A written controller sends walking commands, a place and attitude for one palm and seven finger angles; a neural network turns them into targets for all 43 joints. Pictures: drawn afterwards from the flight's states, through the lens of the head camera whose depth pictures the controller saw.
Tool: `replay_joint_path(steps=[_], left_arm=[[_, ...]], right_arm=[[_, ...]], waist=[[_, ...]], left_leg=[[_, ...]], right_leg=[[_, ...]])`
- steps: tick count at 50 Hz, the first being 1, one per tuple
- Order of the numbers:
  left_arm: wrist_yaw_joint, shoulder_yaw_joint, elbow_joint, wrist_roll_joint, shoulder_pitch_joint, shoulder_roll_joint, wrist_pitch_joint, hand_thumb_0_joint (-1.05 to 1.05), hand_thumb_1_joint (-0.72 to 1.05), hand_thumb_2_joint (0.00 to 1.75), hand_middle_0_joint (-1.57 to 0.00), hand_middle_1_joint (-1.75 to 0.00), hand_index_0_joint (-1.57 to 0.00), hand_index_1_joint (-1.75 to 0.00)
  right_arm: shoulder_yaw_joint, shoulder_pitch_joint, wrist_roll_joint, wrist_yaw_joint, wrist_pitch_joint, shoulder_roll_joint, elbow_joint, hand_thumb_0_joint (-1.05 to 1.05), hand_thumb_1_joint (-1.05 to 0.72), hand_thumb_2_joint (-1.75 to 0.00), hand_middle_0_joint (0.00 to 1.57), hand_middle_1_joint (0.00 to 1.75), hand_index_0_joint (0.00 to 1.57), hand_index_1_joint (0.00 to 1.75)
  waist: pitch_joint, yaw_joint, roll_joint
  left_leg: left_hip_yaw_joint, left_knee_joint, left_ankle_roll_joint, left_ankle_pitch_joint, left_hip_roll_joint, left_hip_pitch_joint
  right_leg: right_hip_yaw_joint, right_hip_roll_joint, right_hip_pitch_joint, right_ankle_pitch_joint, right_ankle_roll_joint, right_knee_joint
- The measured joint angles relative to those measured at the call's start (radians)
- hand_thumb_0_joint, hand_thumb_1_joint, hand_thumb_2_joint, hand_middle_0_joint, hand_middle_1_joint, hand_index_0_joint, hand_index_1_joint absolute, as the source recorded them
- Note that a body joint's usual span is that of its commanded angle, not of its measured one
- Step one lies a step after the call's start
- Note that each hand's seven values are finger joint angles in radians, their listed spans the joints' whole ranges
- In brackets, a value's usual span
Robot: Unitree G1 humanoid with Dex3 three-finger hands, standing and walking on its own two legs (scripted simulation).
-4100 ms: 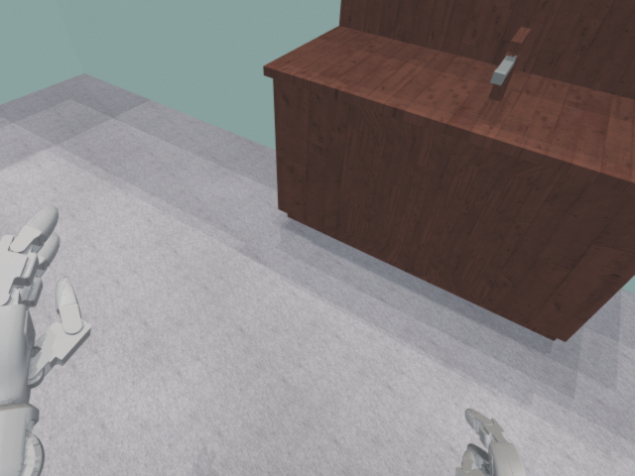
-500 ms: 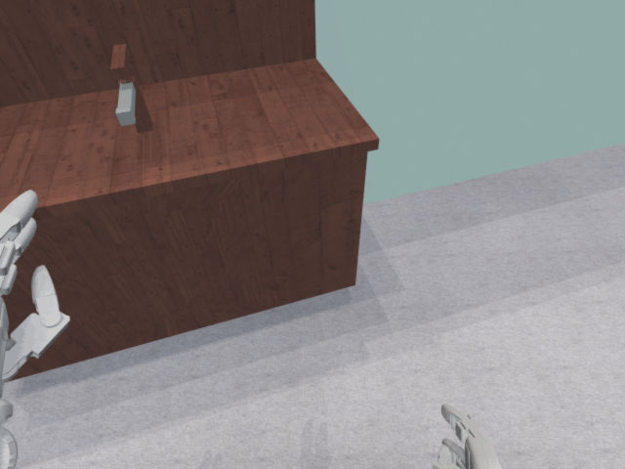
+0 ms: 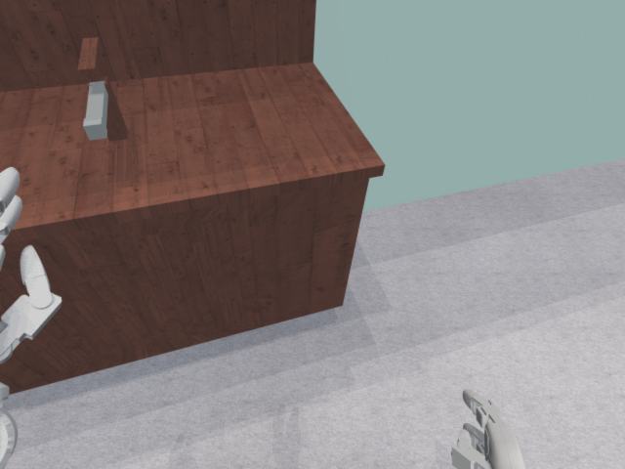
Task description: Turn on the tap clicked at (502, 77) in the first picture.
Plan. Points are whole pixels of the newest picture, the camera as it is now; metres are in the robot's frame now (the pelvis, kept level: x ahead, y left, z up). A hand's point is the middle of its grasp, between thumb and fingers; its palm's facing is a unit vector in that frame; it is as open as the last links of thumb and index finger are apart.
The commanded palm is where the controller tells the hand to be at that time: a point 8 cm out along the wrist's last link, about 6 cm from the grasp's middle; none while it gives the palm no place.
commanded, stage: take the last steps up to it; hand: left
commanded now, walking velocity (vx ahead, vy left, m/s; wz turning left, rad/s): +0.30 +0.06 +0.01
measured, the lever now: (95, 128) +0.61 +0.41 +0.09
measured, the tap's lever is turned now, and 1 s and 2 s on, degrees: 0 0 0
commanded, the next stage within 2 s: come to a stop and stand still in 0.62 s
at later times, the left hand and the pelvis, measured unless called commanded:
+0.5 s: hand (132, 222) +0.32 +0.22 +0.17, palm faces +0.38 -0.82 -0.44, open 7.4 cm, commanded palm +0.26 +0.27 +0.19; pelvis +0.11 -0.02 +0.01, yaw +1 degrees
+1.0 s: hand (144, 176) +0.39 +0.22 +0.18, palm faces +0.39 -0.80 -0.46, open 7.4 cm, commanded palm +0.34 +0.27 +0.19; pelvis +0.18 -0.01 +0.00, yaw +1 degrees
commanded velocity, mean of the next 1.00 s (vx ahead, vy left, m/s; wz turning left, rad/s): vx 0.10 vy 0.05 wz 0.01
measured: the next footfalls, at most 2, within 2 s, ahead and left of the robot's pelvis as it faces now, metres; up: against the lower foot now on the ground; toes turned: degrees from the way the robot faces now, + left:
right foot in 0.20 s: +0.15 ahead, -0.12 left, +0.00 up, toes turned -9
left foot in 0.60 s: +0.23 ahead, +0.13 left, +0.00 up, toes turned +9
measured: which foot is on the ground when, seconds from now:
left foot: down 0.00-0.22, up 0.24-0.58, down 0.60-0.98, up 1.00-1.00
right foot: up 0.00-0.18, down 0.20-0.60, up 0.62-0.90, down 0.92-1.00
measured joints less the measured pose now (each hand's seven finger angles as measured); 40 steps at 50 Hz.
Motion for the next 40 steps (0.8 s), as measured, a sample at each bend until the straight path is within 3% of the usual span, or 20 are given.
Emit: replay_joint_path(steps=[4, 9, 11, 13, 15, 18, 23, 29, 30, 32, 35, 37, 40], left_arm=[[-0.008, -0.018, -0.044, -0.002, 0.019, -0.021, 0.013, 0.01, 0.89, 0.90, -0.20, -0.30, -0.21, -0.30], [-0.015, -0.017, -0.087, 0.003, 0.080, 0.002, -0.005, 0.01, 0.89, 0.90, -0.20, -0.30, -0.21, -0.30], [-0.017, -0.009, -0.068, 0.010, 0.067, 0.018, -0.007, 0.01, 0.89, 0.90, -0.21, -0.30, -0.21, -0.30], [-0.021, -0.017, -0.029, 0.012, 0.027, -0.001, -0.003, 0.01, 0.89, 0.90, -0.21, -0.30, -0.21, -0.30], [-0.028, -0.020, 0.012, 0.009, 0.003, -0.028, -0.002, 0.01, 0.88, 0.90, -0.21, -0.30, -0.21, -0.30], [-0.032, -0.014, 0.045, 0.008, 0.015, -0.055, -0.006, 0.01, 0.88, 0.90, -0.21, -0.30, -0.21, -0.30], [-0.027, -0.034, 0.009, 0.011, 0.049, -0.052, -0.007, 0.01, 0.88, 0.90, -0.21, -0.30, -0.21, -0.30], [-0.009, -0.034, -0.125, 0.009, 0.080, -0.018, -0.014, 0.01, 0.88, 0.90, -0.21, -0.30, -0.21, -0.30], [-0.005, -0.024, -0.138, 0.007, 0.077, -0.007, -0.019, 0.01, 0.88, 0.90, -0.21, -0.30, -0.21, -0.30], [0.001, -0.001, -0.122, 0.003, 0.044, 0.016, -0.027, 0.01, 0.88, 0.90, -0.21, -0.30, -0.21, -0.30], [0.000, 0.015, -0.049, 0.002, -0.005, 0.024, -0.024, 0.01, 0.88, 0.90, -0.21, -0.30, -0.21, -0.30], [-0.003, 0.014, -0.027, -0.002, -0.021, 0.013, -0.006, 0.01, 0.89, 0.90, -0.21, -0.30, -0.21, -0.30], [-0.010, -0.003, -0.051, -0.010, 0.001, -0.009, 0.014, 0.01, 0.89, 0.90, -0.20, -0.30, -0.21, -0.30]], right_arm=[[0.035, 0.010, 0.002, 0.019, -0.028, 0.042, -0.002, 0.01, -0.91, -0.90, 0.20, 0.29, 0.20, 0.30], [0.055, 0.037, -0.002, 0.023, -0.041, 0.055, 0.002, 0.01, -0.91, -0.90, 0.21, 0.30, 0.20, 0.30], [0.051, 0.041, 0.000, 0.020, -0.032, 0.044, 0.010, 0.01, -0.90, -0.90, 0.21, 0.30, 0.20, 0.30], [0.040, 0.019, -0.001, 0.017, -0.011, 0.017, 0.048, 0.01, -0.90, -0.90, 0.21, 0.30, 0.20, 0.30], [0.027, 0.003, -0.002, 0.021, 0.004, -0.008, 0.081, 0.01, -0.91, -0.90, 0.21, 0.30, 0.20, 0.30], [0.016, -0.009, -0.002, 0.021, 0.023, -0.039, 0.087, 0.02, -0.91, -0.90, 0.21, 0.30, 0.20, 0.30], [-0.004, 0.000, -0.006, 0.013, 0.018, -0.071, 0.050, 0.02, -0.91, -0.90, 0.21, 0.29, 0.20, 0.30], [-0.032, 0.026, -0.009, 0.002, 0.004, -0.092, -0.004, 0.02, -0.91, -0.90, 0.20, 0.29, 0.20, 0.30], [-0.035, 0.027, -0.007, -0.002, 0.002, -0.089, -0.011, 0.02, -0.91, -0.90, 0.20, 0.29, 0.20, 0.30], [-0.037, 0.016, -0.001, -0.007, 0.005, -0.060, -0.012, 0.02, -0.91, -0.90, 0.20, 0.29, 0.19, 0.30], [-0.012, 0.002, -0.001, 0.000, -0.001, -0.014, -0.008, 0.01, -0.91, -0.90, 0.20, 0.29, 0.19, 0.30], [0.008, 0.000, 0.002, 0.011, -0.011, 0.012, -0.007, 0.01, -0.91, -0.90, 0.20, 0.29, 0.19, 0.30], [0.040, 0.003, -0.001, 0.029, -0.024, 0.043, -0.010, 0.01, -0.91, -0.90, 0.20, 0.29, 0.20, 0.30]], waist=[[0.007, 0.005, 0.020], [0.020, 0.017, 0.059], [0.023, 0.021, 0.083], [0.034, 0.024, 0.106], [0.037, 0.033, 0.103], [0.034, 0.027, 0.087], [0.043, 0.006, 0.041], [0.043, 0.015, 0.014], [0.038, 0.016, 0.011], [0.036, 0.022, -0.019], [0.017, 0.013, -0.009], [0.012, 0.010, 0.007], [0.015, 0.010, 0.023]], left_leg=[[0.000, -0.049, -0.014, 0.004, 0.015, 0.041], [-0.007, -0.020, -0.043, -0.049, 0.029, 0.075], [-0.022, 0.088, -0.035, -0.109, 0.043, 0.045], [-0.076, 0.317, -0.018, -0.178, 0.026, -0.038], [-0.104, 0.510, -0.019, -0.167, -0.005, -0.121], [-0.108, 0.594, -0.029, -0.102, -0.009, -0.206], [-0.078, 0.341, -0.025, -0.025, 0.015, -0.213], [-0.037, -0.006, -0.011, 0.057, -0.002, -0.065], [-0.034, -0.035, -0.004, 0.097, -0.008, -0.042], [-0.015, 0.013, 0.008, 0.061, -0.023, -0.040], [-0.020, 0.015, 0.015, 0.019, -0.017, -0.030], [-0.025, -0.010, 0.012, 0.027, -0.011, -0.016], [-0.024, -0.045, 0.009, 0.036, -0.011, 0.005]], right_leg=[[-0.028, -0.015, -0.071, 0.092, 0.009, -0.100], [-0.080, -0.006, 0.000, 0.206, 0.015, -0.411], [-0.097, 0.006, 0.034, 0.295, -0.015, -0.468], [-0.111, 0.004, 0.031, 0.266, -0.053, -0.410], [-0.106, -0.002, 0.050, 0.236, -0.062, -0.415], [-0.095, -0.005, 0.088, 0.252, -0.054, -0.479], [-0.100, -0.015, 0.147, 0.267, -0.044, -0.563], [-0.093, -0.017, 0.181, 0.198, -0.009, -0.512], [-0.087, -0.021, 0.175, 0.170, 0.000, -0.472], [-0.038, -0.028, 0.130, 0.070, -0.002, -0.322], [-0.011, 0.005, 0.033, -0.016, 0.000, -0.089], [-0.019, 0.013, -0.004, 0.016, 0.006, -0.064], [-0.021, 0.016, -0.017, 0.104, 0.014, -0.173]])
